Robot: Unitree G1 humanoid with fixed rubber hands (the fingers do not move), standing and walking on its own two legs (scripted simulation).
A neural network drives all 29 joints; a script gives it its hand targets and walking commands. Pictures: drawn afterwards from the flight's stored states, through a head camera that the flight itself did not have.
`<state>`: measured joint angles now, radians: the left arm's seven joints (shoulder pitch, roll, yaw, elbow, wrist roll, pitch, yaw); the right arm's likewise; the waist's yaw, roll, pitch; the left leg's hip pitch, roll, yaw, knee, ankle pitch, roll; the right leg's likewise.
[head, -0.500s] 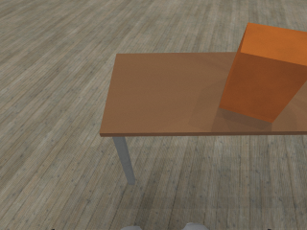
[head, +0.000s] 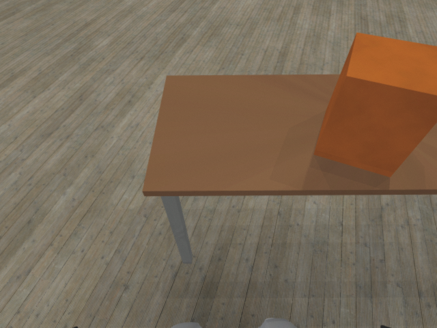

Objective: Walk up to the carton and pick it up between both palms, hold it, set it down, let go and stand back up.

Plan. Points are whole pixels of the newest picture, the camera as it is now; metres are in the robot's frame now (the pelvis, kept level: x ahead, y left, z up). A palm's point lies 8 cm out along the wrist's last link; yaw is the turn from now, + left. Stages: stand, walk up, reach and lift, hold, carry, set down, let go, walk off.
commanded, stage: walk up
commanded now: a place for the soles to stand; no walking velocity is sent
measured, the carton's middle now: (373, 106) +0.62 -0.38 +0.03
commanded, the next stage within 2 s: none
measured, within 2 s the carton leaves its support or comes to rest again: neither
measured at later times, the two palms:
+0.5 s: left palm out of the picture +0.08 +0.32 -0.11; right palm out of the picture +0.08 -0.30 -0.10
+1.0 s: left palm out of the picture +0.10 +0.12 -0.14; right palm out of the picture +0.01 -0.52 -0.09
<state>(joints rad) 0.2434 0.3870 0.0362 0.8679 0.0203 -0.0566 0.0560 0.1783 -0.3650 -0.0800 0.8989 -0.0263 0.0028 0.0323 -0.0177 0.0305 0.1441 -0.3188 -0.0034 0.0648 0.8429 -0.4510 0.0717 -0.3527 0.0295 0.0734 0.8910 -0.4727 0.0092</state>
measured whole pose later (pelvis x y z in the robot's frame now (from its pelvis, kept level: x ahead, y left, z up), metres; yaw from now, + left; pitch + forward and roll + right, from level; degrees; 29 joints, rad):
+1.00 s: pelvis -0.01 -0.18 -0.02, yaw -7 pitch -6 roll +3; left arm 0.23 0.46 0.04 0.87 0.02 0.06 -0.09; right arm 0.24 -0.38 -0.09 0.90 -0.01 -0.04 -0.08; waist 0.00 -0.13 0.15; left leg -0.35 0.15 0.02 1.08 -0.56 -0.03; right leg -0.40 0.01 0.04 0.98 -0.47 -0.04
